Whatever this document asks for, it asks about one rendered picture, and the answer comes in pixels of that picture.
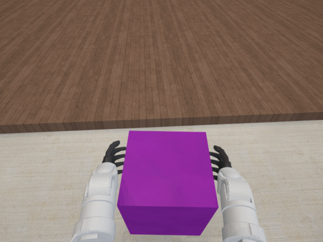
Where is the left robot forearm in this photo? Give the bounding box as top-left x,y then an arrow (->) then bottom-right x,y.
70,162 -> 119,242

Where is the right robot hand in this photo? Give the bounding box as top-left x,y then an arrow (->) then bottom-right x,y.
209,145 -> 232,181

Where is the carton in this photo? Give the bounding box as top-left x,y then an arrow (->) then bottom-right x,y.
117,131 -> 219,235

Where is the right robot forearm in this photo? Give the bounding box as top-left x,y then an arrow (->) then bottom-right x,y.
217,167 -> 267,242

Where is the left robot hand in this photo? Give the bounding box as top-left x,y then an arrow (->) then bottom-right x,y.
102,140 -> 126,174

